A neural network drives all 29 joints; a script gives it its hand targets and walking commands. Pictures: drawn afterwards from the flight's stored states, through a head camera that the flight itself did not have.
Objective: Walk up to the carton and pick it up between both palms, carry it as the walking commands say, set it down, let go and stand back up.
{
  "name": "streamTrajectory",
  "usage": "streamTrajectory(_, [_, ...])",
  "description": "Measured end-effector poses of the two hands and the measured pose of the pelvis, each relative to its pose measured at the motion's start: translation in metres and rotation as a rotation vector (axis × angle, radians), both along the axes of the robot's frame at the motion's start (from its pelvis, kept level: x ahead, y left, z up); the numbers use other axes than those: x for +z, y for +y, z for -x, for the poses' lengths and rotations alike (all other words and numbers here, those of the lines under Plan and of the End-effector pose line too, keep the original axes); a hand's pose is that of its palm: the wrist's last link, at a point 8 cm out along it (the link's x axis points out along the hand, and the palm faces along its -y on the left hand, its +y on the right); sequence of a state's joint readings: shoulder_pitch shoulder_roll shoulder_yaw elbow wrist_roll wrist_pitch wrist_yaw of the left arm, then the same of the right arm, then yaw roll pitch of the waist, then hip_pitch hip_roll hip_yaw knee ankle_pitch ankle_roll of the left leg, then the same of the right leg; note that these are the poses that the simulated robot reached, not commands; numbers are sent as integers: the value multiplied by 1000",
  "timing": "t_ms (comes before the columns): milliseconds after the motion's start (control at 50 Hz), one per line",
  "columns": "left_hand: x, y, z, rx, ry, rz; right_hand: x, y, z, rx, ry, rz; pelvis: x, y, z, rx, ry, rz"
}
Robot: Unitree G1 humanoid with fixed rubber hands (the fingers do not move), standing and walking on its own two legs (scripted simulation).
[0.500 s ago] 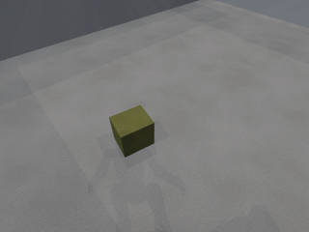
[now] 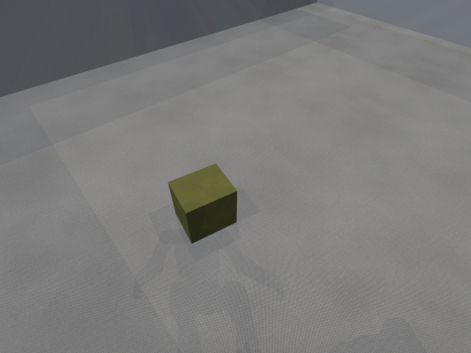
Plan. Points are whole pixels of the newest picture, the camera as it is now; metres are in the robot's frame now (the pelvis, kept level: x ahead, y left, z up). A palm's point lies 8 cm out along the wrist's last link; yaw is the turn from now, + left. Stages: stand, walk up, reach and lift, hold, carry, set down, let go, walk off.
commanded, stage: walk up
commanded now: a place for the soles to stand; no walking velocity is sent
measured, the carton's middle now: (204, 203) +0.94 +0.15 -0.65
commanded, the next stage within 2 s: none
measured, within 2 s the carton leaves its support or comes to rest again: neither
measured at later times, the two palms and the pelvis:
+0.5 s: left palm (33, 351) +0.18 +0.36 -0.10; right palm (394, 335) +0.20 -0.29 -0.11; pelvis +0.13 +0.04 -0.01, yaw +5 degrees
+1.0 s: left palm (50, 285) +0.31 +0.40 -0.12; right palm (344, 227) +0.42 -0.25 -0.09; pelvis +0.30 +0.06 -0.02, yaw +9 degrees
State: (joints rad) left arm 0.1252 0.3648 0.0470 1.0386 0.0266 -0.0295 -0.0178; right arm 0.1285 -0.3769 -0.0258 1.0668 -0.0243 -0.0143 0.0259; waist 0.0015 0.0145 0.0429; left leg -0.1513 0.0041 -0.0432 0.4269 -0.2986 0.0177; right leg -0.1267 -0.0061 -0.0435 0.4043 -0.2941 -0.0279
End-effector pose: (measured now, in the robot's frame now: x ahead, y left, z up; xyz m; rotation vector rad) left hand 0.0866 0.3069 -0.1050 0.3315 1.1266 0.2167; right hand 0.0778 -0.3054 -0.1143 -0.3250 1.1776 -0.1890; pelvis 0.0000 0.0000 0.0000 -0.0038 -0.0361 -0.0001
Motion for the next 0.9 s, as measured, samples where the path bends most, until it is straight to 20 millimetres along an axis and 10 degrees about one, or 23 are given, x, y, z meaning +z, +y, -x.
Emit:
streamTrajectory(240, [-14, 75, 19, 99, 25, -56, 9, 10, -62, 116, -45, 80, -22, 34, -44, 90, -15, 3])
streamTrajectory(480, [0, 59, -84, 19, -22, -9, 11, 18, -110, 96, -45, 57, -13, 39, -119, 93, -16, -25])
streamTrajectory(640, [12, 60, -133, 68, -128, -85, -16, 22, -198, 164, -61, 18, -27, 30, -178, 130, -34, 17])
streamTrajectory(900, [-13, 97, -166, 144, -7, -53, 13, 58, -330, 280, -174, 79, -30, 64, -264, 163, 3, -5])
